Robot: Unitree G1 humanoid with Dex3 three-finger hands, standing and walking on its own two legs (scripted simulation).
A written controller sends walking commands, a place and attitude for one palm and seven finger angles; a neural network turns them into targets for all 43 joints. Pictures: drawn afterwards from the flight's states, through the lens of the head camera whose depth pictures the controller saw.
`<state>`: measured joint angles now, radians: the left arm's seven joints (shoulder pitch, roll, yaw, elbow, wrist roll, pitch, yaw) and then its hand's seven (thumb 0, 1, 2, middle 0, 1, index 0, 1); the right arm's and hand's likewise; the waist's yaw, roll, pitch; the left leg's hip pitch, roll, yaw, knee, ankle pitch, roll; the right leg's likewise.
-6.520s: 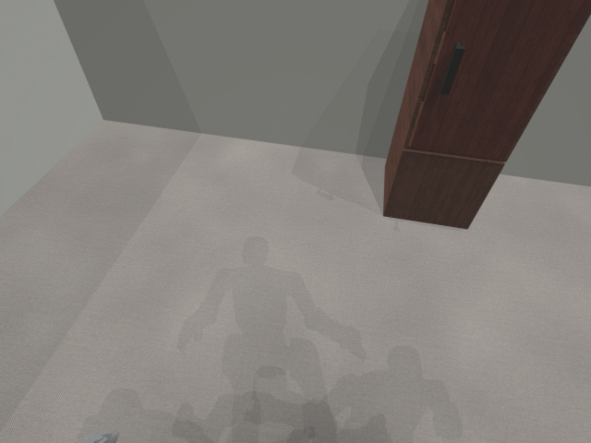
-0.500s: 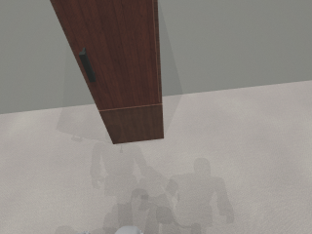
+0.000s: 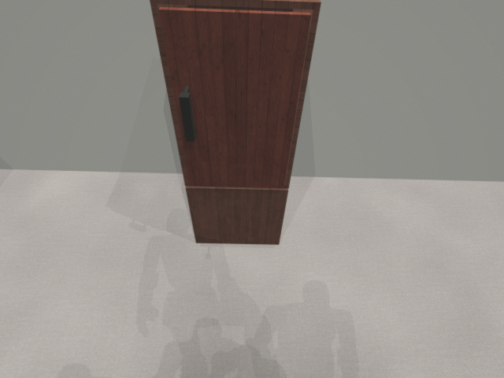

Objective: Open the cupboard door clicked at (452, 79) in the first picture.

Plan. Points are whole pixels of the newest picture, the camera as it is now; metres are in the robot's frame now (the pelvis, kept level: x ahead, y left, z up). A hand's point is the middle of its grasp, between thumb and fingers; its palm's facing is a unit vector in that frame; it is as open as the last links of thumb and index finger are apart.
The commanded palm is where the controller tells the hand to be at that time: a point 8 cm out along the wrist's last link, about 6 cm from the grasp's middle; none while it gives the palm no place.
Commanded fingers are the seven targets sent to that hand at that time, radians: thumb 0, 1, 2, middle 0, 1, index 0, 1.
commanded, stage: take the last steps up to it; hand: left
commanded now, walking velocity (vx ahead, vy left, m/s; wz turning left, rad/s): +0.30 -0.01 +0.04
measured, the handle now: (188, 113) +0.79 +0.23 -0.02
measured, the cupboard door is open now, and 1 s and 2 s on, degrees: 0 0 0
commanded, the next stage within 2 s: come to a stop and stand still in 0.58 s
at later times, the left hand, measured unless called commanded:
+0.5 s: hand out of the picture +0.08 +0.13 -0.17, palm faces +0.13 -0.98 -0.17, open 7.3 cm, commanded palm none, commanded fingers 0.00 0.90 0.90 -0.20 -0.30 -0.20 -0.30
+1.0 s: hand (154, 291) +0.33 +0.23 -0.18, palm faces +0.07 -0.97 -0.22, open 7.4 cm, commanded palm none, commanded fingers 0.00 0.90 0.90 -0.20 -0.30 -0.20 -0.30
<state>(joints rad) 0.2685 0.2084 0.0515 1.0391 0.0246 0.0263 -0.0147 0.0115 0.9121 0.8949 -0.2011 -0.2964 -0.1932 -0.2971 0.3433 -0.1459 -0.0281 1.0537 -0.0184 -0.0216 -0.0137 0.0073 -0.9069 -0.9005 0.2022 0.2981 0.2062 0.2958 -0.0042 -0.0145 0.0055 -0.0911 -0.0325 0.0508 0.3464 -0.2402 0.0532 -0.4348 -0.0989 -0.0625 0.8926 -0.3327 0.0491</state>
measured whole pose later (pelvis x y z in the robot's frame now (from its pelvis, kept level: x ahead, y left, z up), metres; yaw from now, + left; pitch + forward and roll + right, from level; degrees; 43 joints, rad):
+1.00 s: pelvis +0.26 +0.03 +0.00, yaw +0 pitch -1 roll -1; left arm 0.16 0.22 0.08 0.99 0.02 0.06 0.03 0.00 0.91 0.89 -0.20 -0.30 -0.19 -0.30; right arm 0.16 -0.15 -0.04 1.04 -0.02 0.01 -0.05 -0.01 -0.93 -0.90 0.20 0.30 0.21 0.30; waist 0.00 -0.04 0.08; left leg -0.23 0.04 0.17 0.46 -0.21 0.06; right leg -0.49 -0.03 0.00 1.08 -0.38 0.05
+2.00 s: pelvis +0.20 -0.05 +0.00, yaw -1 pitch -1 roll +0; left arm 0.32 0.12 0.01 1.16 0.00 0.01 0.03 0.01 0.91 0.89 -0.20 -0.30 -0.20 -0.30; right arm 0.33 -0.12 0.00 1.15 -0.01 0.01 -0.03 0.01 -0.91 -0.90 0.20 0.30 0.20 0.30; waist 0.01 0.01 0.02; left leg -0.13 0.03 0.05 0.38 -0.24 -0.01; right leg -0.21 0.01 -0.07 0.39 -0.16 -0.04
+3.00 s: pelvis +0.20 -0.04 -0.07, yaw +0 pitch +12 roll +1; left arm 0.37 0.17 0.17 0.18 -0.22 -0.55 -0.30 0.01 0.67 0.79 -0.22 -0.46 -0.21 -0.46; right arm 0.14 -0.27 -0.08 0.54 0.00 -0.28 0.01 0.02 -0.91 -0.90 0.20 0.30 0.20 0.30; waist -0.01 -0.07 -0.14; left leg -0.68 0.01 0.05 0.99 -0.52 0.00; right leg -0.76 -0.03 -0.06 1.00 -0.45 -0.03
